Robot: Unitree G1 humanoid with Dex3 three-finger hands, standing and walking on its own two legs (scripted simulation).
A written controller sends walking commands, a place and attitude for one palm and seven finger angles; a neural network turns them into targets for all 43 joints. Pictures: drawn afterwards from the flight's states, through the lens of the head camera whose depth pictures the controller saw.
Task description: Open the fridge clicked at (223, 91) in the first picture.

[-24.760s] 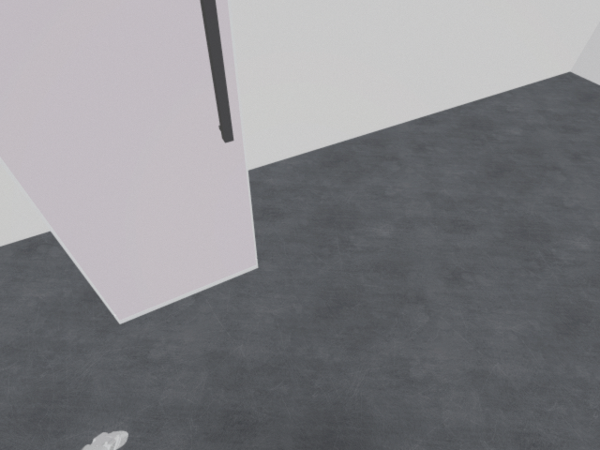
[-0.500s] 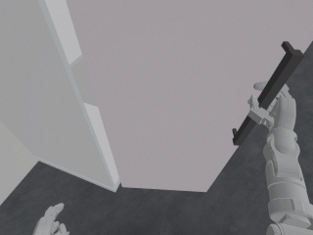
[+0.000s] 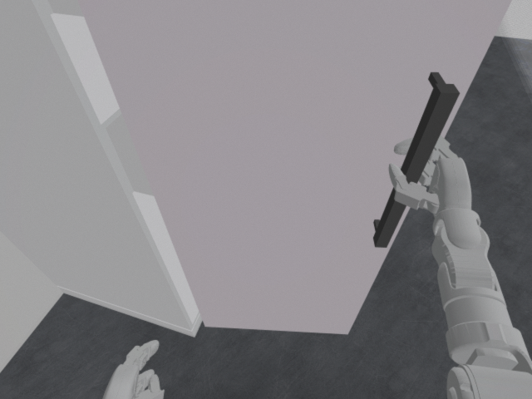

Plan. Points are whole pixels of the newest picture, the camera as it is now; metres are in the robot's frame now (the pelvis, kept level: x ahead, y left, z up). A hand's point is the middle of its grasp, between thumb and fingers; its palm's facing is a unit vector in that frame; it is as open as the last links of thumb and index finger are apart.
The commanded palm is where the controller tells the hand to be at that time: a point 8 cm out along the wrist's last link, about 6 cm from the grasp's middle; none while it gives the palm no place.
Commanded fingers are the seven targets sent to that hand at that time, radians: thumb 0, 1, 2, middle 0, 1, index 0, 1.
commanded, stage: loosen the grip on the handle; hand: right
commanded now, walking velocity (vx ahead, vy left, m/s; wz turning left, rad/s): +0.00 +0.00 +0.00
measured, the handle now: (402, 175) +0.45 -0.18 +0.11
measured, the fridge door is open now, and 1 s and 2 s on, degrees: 76 75 75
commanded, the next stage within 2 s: slip the hand off the handle in 0.48 s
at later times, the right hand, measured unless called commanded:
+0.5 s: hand (399, 195) +0.40 -0.17 +0.12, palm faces +0.11 +0.97 -0.22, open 14.2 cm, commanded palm +0.36 -0.23 +0.13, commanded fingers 0.00 0.55 -0.20 0.25 1.15 0.25 1.15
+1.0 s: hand (448, 203) +0.39 -0.24 +0.12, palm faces +0.19 +0.96 -0.21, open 14.7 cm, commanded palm +0.36 -0.28 +0.13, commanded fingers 0.00 0.55 -0.20 0.25 1.15 0.25 1.15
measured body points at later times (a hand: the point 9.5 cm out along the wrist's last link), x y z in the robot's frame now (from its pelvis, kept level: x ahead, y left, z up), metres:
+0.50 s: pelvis +0.00 +0.02 -0.01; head +0.01 +0.03 +0.44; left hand +0.09 +0.29 -0.11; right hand +0.38 -0.22 +0.13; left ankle +0.02 +0.13 -0.73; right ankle +0.06 -0.10 -0.73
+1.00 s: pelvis +0.05 +0.01 -0.01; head +0.07 +0.01 +0.44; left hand +0.20 +0.27 -0.10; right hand +0.37 -0.29 +0.13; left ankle +0.02 +0.13 -0.73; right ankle +0.06 -0.10 -0.73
